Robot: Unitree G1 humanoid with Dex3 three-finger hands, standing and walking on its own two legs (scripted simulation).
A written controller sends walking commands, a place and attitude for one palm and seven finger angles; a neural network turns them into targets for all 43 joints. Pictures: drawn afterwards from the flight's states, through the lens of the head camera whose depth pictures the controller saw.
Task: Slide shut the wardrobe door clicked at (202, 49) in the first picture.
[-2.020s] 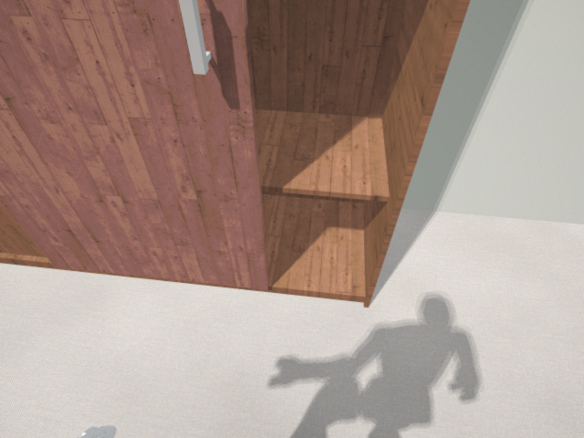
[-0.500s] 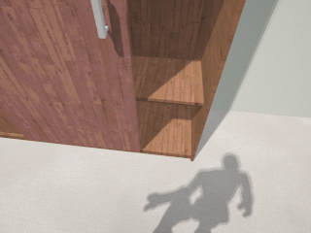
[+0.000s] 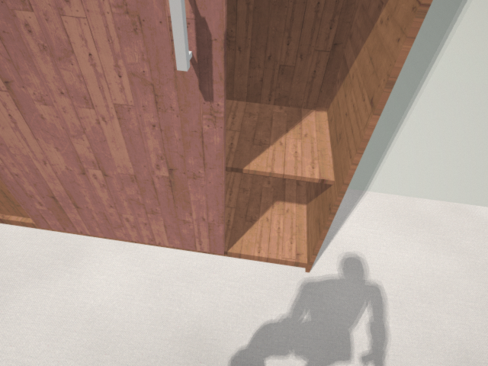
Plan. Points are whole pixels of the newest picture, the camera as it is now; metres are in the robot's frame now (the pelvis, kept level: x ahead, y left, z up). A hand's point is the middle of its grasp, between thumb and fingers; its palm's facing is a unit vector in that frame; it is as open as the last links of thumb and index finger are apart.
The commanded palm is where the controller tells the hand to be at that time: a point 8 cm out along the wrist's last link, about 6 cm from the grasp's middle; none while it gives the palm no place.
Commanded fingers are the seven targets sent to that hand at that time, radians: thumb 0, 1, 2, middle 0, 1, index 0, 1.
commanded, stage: take the last steps up to it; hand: left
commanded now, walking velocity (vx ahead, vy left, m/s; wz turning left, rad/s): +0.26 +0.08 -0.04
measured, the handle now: (182, 25) +0.69 +0.19 +0.25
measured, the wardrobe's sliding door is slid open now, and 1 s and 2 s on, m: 0.38 0.38 0.38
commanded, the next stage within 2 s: come to a stop and stand still in 0.30 s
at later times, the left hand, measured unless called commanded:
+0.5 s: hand (167, 313) +0.26 +0.18 -0.17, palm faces +0.01 -0.98 -0.21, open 7.3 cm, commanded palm none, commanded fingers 0.00 0.90 0.90 -0.20 -0.30 -0.20 -0.30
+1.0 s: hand (113, 336) +0.21 +0.27 -0.17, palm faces +0.03 -0.98 -0.20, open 7.3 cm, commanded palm none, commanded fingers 0.00 0.90 0.90 -0.20 -0.30 -0.20 -0.30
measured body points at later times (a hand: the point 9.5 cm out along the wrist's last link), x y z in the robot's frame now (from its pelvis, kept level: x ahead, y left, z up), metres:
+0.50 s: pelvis +0.17 +0.00 -0.01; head +0.19 -0.01 +0.44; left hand +0.26 +0.23 -0.15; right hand +0.06 -0.18 -0.17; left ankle +0.02 +0.09 -0.67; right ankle +0.24 -0.08 -0.73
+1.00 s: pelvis +0.18 +0.07 +0.01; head +0.21 +0.11 +0.46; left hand +0.21 +0.32 -0.16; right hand +0.25 -0.16 -0.12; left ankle +0.21 +0.16 -0.73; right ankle +0.13 -0.08 -0.65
